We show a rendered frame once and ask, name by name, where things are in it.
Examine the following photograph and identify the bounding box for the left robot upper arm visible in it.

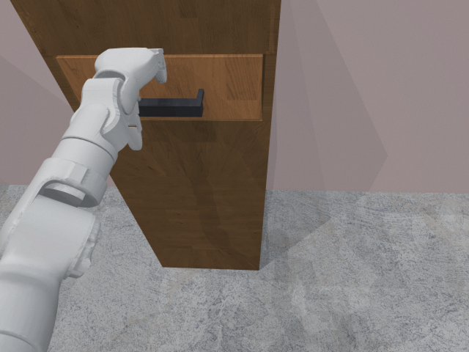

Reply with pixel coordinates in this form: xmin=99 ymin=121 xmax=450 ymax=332
xmin=0 ymin=194 xmax=101 ymax=352

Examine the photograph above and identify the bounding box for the drawer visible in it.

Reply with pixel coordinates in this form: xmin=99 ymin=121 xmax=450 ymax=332
xmin=56 ymin=54 xmax=263 ymax=119

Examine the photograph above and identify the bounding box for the cabinet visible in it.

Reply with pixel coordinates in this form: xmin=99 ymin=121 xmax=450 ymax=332
xmin=10 ymin=0 xmax=281 ymax=271

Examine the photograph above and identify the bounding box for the robot left hand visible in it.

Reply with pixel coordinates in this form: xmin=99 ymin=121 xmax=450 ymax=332
xmin=95 ymin=48 xmax=167 ymax=150

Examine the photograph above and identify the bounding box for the left robot forearm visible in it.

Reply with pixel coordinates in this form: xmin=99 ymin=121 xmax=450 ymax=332
xmin=0 ymin=67 xmax=139 ymax=259

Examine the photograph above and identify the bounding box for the handle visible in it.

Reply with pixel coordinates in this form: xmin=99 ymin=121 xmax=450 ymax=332
xmin=138 ymin=89 xmax=204 ymax=117

